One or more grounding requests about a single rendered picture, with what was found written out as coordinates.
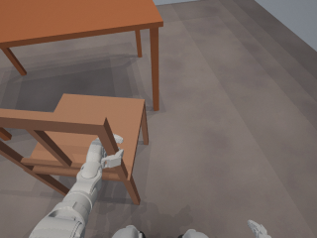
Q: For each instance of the right robot shin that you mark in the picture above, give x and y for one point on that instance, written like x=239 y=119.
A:
x=190 y=230

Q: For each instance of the right robot hand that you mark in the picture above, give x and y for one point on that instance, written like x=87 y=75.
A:
x=258 y=230

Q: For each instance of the chair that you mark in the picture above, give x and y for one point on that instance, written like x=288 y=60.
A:
x=65 y=135

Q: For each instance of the table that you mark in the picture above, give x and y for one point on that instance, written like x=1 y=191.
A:
x=30 y=22

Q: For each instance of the left robot forearm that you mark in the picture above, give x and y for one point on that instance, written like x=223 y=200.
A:
x=80 y=200

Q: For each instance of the left robot hand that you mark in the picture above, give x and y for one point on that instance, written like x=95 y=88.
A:
x=97 y=153

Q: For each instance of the left robot thigh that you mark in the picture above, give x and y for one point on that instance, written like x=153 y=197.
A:
x=129 y=232

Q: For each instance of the left robot upper arm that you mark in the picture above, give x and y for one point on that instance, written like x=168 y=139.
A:
x=53 y=227

